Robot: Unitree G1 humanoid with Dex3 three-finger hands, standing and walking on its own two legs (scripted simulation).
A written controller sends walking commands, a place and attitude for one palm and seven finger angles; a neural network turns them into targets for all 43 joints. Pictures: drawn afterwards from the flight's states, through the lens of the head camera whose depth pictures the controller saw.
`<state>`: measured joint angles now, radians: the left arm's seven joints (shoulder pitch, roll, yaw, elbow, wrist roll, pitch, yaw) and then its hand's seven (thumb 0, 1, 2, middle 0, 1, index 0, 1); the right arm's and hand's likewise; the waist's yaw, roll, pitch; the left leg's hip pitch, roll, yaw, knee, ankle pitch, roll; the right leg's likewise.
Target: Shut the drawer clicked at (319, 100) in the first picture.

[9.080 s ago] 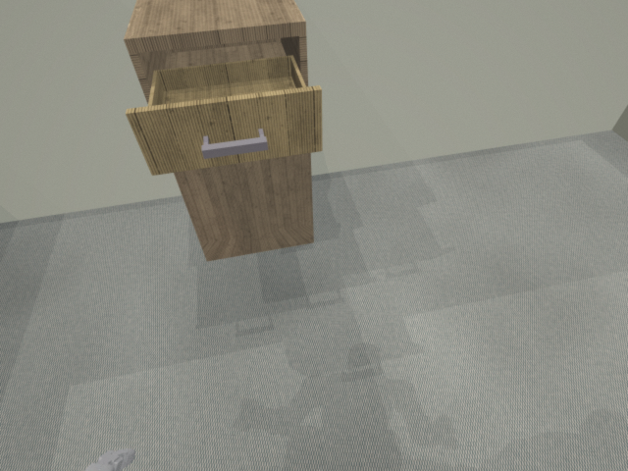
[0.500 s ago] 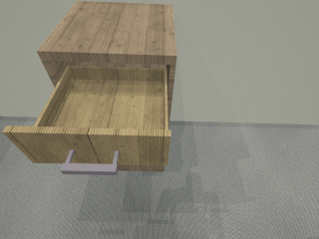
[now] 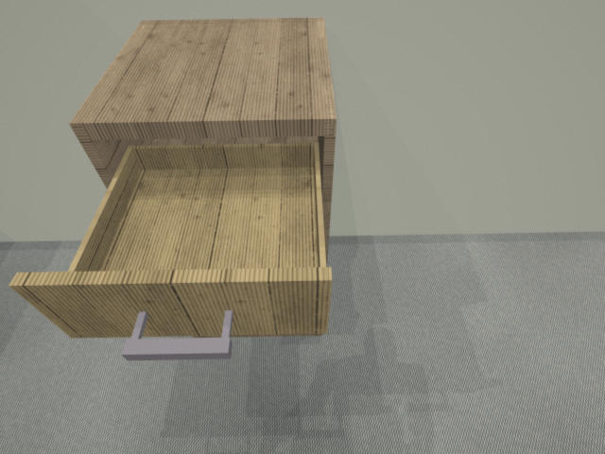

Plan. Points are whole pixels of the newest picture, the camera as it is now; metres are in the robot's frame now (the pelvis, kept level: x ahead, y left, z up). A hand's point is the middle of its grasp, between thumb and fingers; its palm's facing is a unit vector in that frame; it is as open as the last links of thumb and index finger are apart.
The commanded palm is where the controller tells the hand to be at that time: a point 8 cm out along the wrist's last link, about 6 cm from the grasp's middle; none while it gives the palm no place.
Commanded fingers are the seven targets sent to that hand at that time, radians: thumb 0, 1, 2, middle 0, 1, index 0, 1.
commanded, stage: come to a stop and stand still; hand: left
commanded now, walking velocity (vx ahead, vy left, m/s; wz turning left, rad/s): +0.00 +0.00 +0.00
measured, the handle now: (181, 333) +0.27 +0.19 +0.00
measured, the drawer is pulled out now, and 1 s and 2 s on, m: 0.30 0.30 0.30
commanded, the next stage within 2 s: look again from close up in 0.92 s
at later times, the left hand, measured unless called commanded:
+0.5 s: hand out of the picture +0.00 +0.13 -0.17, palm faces +0.03 -0.98 -0.21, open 7.4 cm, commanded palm none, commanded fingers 0.00 0.90 0.90 -0.20 -0.30 -0.20 -0.30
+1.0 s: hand out of the picture -0.01 +0.10 -0.17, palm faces +0.04 -0.98 -0.19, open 7.4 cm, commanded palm none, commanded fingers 0.00 0.90 0.90 -0.20 -0.30 -0.20 -0.30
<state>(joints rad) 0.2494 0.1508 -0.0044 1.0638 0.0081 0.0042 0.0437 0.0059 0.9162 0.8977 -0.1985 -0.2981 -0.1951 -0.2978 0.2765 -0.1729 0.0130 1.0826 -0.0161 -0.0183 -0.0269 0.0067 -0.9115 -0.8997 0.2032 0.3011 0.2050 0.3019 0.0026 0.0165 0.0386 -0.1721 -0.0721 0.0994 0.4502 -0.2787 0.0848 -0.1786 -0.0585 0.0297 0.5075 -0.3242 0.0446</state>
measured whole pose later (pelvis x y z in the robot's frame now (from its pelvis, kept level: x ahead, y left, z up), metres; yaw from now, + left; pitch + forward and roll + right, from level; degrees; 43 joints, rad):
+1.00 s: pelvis +0.00 -0.06 +0.01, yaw +1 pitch -1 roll +1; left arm 0.30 0.14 -0.02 1.10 0.01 -0.02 0.04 0.01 0.91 0.90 -0.20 -0.30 -0.20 -0.30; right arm 0.27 -0.14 0.02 1.15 -0.01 -0.01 -0.03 0.00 -0.91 -0.90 0.20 0.30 0.20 0.30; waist 0.01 0.00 0.04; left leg -0.15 0.01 0.06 0.41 -0.25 -0.01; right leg -0.14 0.03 -0.01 0.45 -0.29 -0.04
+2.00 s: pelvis -0.03 -0.04 +0.00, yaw +2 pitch -2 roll -1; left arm 0.31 0.15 -0.01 1.07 0.01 -0.01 0.05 0.01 0.91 0.90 -0.20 -0.30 -0.20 -0.30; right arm 0.28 -0.16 0.00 1.07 -0.02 0.00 -0.03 0.01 -0.92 -0.90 0.20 0.30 0.20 0.30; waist 0.00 0.01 0.01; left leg -0.22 0.01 0.04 0.55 -0.29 0.02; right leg -0.18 0.02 -0.03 0.52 -0.30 -0.02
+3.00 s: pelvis -0.04 -0.01 +0.00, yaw +1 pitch -2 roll +0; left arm 0.35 0.12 -0.01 1.10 0.01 -0.02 0.04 0.00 0.91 0.90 -0.20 -0.30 -0.19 -0.30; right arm 0.29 -0.13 0.01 1.14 -0.01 -0.01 -0.02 0.00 -0.91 -0.90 0.20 0.30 0.20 0.30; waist 0.01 -0.02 0.02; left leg -0.20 -0.04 0.07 0.44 -0.22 0.07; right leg -0.18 -0.03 0.00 0.45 -0.25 0.03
